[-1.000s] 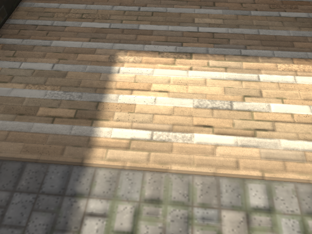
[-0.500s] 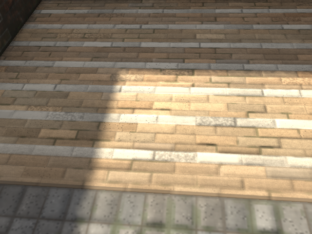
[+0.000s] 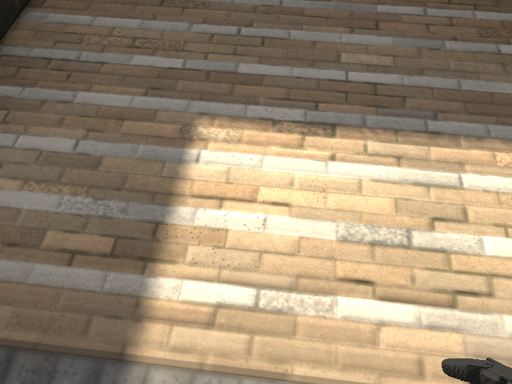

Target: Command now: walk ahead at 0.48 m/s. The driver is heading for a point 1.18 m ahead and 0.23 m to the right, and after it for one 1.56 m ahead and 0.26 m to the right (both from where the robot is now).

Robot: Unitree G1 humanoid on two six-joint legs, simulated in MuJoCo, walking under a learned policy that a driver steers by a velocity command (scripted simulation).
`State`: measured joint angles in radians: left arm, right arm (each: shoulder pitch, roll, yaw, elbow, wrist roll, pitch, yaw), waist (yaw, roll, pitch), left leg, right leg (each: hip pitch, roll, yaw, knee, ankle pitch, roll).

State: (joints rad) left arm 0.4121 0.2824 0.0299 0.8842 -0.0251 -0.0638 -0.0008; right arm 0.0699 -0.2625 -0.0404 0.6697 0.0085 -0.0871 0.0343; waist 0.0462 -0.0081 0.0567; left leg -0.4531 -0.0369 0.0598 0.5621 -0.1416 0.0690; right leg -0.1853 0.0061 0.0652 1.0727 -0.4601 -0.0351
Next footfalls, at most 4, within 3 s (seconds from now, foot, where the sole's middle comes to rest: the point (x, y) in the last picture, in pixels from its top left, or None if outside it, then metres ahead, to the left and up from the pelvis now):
0.44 right None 0.43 -0.15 -0.76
0.98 left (248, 277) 0.73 0.09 -0.76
1.54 right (335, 204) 1.00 -0.17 -0.76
2.00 left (312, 130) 1.32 -0.10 -0.76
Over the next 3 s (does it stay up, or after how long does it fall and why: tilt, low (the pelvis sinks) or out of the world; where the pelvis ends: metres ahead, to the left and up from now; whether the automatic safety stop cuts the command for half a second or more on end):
stays up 1.19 -0.12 0.02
